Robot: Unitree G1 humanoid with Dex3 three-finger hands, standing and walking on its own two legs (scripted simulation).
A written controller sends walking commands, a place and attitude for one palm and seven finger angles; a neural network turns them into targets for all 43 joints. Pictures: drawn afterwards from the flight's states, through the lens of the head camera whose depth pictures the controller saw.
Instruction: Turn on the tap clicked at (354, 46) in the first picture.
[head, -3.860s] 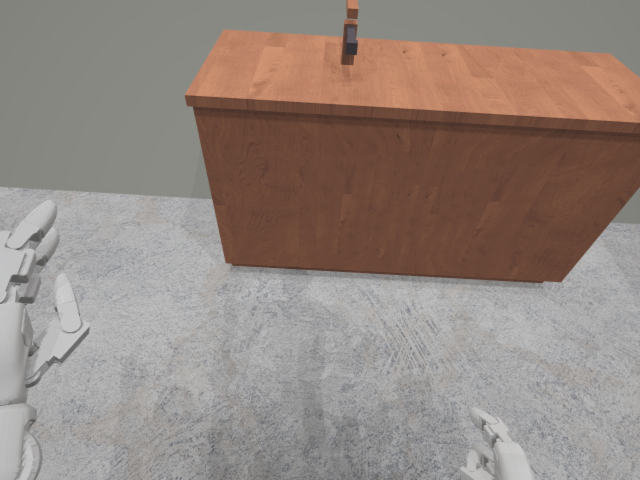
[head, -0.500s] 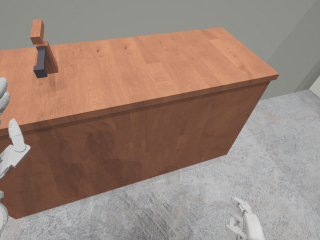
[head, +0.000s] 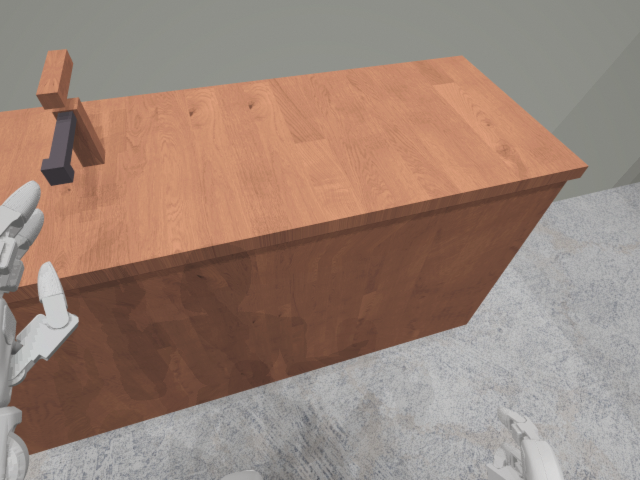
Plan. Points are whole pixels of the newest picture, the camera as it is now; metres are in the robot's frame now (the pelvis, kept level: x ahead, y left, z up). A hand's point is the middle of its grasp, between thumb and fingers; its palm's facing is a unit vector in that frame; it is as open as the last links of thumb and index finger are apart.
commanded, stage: come to a stop and stand still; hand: left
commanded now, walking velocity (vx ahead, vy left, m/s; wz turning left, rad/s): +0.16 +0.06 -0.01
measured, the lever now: (58, 170) +0.47 +0.39 +0.11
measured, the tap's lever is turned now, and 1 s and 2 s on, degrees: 0 0 0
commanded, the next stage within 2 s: look again from close up in 1.62 s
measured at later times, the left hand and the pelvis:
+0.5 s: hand (16, 259) +0.25 +0.27 +0.21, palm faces +0.48 -0.72 -0.51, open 7.4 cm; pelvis +0.00 -0.01 +0.00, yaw +0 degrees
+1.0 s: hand (27, 271) +0.25 +0.27 +0.20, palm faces +0.40 -0.85 -0.34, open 7.4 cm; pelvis +0.01 +0.03 +0.00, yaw -4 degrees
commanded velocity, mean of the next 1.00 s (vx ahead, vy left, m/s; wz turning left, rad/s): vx -0.02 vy -0.02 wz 0.00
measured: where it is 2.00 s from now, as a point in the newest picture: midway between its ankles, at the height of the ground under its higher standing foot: outside the picture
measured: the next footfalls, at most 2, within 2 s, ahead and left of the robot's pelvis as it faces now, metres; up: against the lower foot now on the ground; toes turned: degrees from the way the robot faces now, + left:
left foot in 0.04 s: +0.11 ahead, +0.11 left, +0.00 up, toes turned -3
right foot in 0.36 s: +0.09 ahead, -0.10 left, +0.00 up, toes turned -3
